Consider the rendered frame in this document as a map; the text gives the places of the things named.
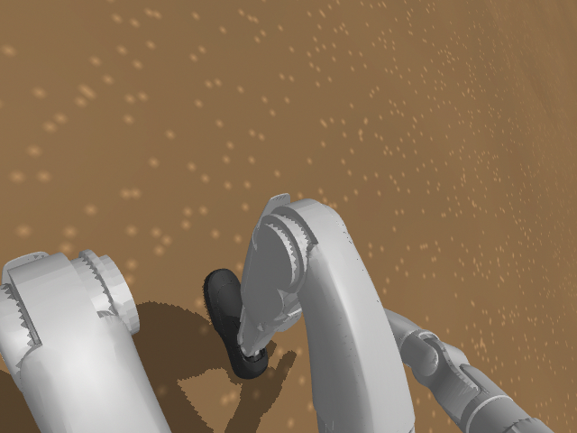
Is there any right robot foot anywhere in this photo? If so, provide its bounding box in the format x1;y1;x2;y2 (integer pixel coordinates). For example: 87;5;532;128
204;269;268;379

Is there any right robot hand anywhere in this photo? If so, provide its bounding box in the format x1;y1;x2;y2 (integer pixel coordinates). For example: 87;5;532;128
384;309;422;353

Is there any right robot arm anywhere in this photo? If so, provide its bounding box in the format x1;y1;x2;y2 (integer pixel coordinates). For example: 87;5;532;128
400;329;554;433

